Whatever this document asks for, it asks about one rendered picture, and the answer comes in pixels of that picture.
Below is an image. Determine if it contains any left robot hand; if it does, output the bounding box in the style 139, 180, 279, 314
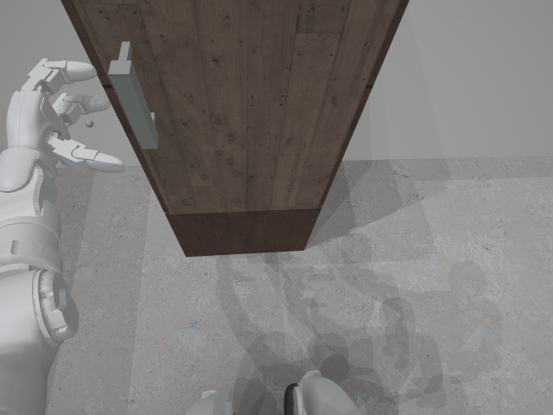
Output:
6, 58, 125, 175

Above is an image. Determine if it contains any robot left upper arm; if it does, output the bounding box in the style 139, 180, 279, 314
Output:
0, 269, 79, 415

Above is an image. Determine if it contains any cupboard door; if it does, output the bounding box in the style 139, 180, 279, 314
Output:
73, 0, 400, 214

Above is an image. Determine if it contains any robot left forearm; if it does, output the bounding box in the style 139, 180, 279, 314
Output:
0, 147, 63, 278

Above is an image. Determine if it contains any robot right shin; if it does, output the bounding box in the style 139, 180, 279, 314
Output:
294, 371, 321, 415

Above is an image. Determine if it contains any left robot thigh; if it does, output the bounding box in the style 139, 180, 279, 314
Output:
185, 397, 233, 415

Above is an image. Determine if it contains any handle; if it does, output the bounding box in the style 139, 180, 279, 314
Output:
108, 41, 159, 149

